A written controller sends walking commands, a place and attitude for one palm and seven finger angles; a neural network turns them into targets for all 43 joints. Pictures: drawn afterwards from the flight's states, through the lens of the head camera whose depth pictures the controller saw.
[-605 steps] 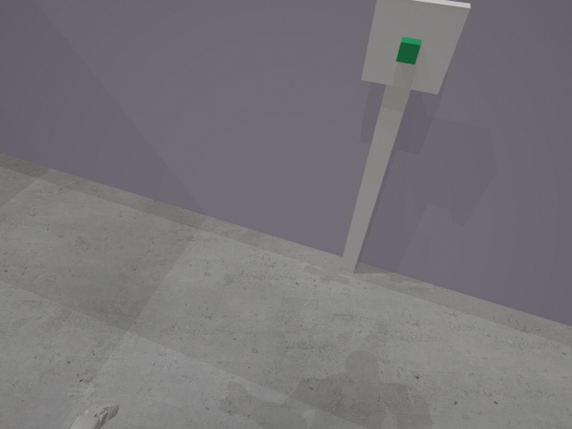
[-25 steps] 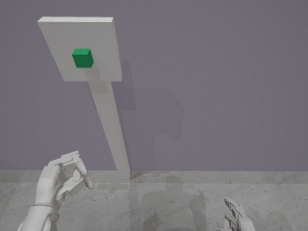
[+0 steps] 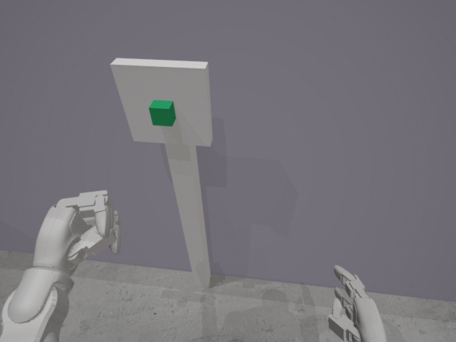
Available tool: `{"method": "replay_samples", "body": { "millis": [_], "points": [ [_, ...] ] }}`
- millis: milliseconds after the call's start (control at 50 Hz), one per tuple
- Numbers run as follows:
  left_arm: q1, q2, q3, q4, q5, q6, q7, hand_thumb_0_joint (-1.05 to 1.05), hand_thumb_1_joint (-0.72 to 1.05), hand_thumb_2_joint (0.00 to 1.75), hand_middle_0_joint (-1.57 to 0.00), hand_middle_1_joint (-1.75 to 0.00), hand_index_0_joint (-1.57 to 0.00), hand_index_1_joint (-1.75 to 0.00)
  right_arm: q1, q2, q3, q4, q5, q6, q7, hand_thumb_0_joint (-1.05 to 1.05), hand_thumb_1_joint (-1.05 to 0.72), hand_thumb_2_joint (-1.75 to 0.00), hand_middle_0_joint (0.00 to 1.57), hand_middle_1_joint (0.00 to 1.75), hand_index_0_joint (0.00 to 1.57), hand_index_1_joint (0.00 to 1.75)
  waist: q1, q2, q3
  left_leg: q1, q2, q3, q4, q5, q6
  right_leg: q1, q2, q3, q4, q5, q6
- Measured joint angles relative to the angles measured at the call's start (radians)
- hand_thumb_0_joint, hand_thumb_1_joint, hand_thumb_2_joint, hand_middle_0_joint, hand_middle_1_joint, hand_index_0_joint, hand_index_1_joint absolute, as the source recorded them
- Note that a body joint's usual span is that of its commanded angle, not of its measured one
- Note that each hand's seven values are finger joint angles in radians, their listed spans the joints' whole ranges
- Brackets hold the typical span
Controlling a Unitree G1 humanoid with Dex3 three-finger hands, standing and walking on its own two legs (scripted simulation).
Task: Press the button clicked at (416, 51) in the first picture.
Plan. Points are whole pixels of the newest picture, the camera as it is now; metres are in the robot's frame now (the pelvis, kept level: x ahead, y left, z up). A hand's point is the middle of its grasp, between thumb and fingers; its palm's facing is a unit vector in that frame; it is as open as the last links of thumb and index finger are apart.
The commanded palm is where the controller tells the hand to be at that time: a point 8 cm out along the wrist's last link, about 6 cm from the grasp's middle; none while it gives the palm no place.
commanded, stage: raise the hand and make a fist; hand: left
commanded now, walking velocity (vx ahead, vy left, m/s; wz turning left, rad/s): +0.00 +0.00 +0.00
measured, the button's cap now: (163, 112) +0.49 +0.19 +0.18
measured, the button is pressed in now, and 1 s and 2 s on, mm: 0 0 0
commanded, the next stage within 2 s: aim a knuckle at the button in 0.64 s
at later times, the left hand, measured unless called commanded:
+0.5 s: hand (114, 224) +0.23 +0.19 +0.16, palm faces +0.03 -1.00 -0.08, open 3.1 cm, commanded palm +0.19 +0.24 +0.18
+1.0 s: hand (115, 203) +0.25 +0.19 +0.18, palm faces +0.07 -1.00 -0.06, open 3.1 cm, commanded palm +0.22 +0.24 +0.17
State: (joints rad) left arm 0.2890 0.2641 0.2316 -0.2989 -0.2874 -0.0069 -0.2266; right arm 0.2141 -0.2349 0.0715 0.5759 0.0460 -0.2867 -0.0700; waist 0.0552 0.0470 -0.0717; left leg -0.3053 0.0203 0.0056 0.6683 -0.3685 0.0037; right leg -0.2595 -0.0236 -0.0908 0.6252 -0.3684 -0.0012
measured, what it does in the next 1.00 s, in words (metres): stands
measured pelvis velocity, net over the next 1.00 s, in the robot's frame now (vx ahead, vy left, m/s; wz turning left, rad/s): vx -0.02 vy -0.02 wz -0.01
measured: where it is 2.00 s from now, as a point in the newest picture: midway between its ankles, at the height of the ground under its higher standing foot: outside the picture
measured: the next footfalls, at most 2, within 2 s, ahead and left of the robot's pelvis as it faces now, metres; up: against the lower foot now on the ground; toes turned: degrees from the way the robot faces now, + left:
none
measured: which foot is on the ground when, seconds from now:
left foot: down 0.00-1.00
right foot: down 0.00-1.00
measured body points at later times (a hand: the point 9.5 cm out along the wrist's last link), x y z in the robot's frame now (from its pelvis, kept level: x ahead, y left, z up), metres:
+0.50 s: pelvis -0.01 -0.02 +0.01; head -0.04 -0.04 +0.46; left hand +0.22 +0.24 +0.17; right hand +0.18 -0.24 -0.05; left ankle -0.01 +0.11 -0.72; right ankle -0.02 -0.12 -0.72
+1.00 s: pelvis -0.02 -0.02 +0.01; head -0.05 -0.04 +0.46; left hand +0.24 +0.25 +0.18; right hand +0.18 -0.24 -0.06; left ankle -0.01 +0.11 -0.72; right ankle -0.02 -0.12 -0.72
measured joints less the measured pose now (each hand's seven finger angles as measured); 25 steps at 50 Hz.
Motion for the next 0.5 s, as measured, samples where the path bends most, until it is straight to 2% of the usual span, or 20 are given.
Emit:
{"method": "replay_samples", "body": {
  "millis": [80,140,240,340,440,500],
  "points": [
    [-0.041,0.023,0.003,0.023,-0.005,0.093,-0.037,0.02,0.90,0.90,-1.30,-1.49,-1.31,-1.50,-0.013,0.003,0.015,0.011,0.004,0.025,-0.011,0.01,-0.90,-0.90,0.20,0.30,0.21,0.30,0.005,0.006,0.011,0.032,-0.002,0.001,-0.038,0.019,-0.001,0.029,0.000,0.000,-0.030,0.015,-0.002],
    [-0.065,0.047,0.031,0.030,-0.012,0.139,-0.039,0.02,0.90,0.90,-1.30,-1.49,-1.31,-1.50,-0.013,0.007,0.020,0.018,0.003,0.037,-0.016,0.01,-0.90,-0.90,0.20,0.30,0.21,0.30,0.004,0.004,0.019,0.055,-0.001,0.002,-0.065,0.033,-0.005,0.047,0.002,0.001,-0.051,0.025,-0.005],
    [-0.125,0.060,0.093,0.033,-0.033,0.143,-0.035,0.02,0.90,0.90,-1.30,-1.49,-1.31,-1.50,-0.001,0.000,0.021,0.043,0.008,0.035,-0.019,0.01,-0.90,-0.90,0.20,0.30,0.21,0.30,0.007,0.004,0.021,0.090,0.004,0.000,-0.097,0.048,-0.011,0.082,0.008,-0.002,-0.081,0.039,-0.011],
    [-0.186,0.056,0.100,0.072,-0.047,0.181,-0.066,0.02,0.90,0.90,-1.30,-1.50,-1.31,-1.50,-0.005,-0.018,0.018,0.061,0.021,0.039,-0.025,0.01,-0.90,-0.90,0.20,0.30,0.21,0.30,0.003,0.014,0.023,0.110,0.005,-0.001,-0.117,0.062,-0.013,0.100,0.010,-0.003,-0.097,0.050,-0.014],
    [-0.140,0.052,0.078,0.075,-0.034,0.255,-0.065,0.02,0.90,0.90,-1.30,-1.50,-1.31,-1.50,-0.016,-0.023,0.009,0.043,0.023,0.058,-0.025,0.01,-0.90,-0.90,0.20,0.30,0.21,0.30,-0.015,0.012,0.036,0.110,0.008,0.009,-0.133,0.078,-0.016,0.089,0.013,0.008,-0.098,0.060,-0.017],
    [-0.097,0.046,0.075,0.034,-0.023,0.237,-0.038,0.02,0.90,0.90,-1.30,-1.49,-1.30,-1.50,-0.007,-0.020,0.001,0.033,0.016,0.053,-0.022,0.01,-0.90,-0.90,0.20,0.29,0.20,0.30,-0.015,0.002,0.040,0.114,0.012,0.014,-0.139,0.081,-0.020,0.087,0.017,0.012,-0.098,0.063,-0.021]
  ]
}}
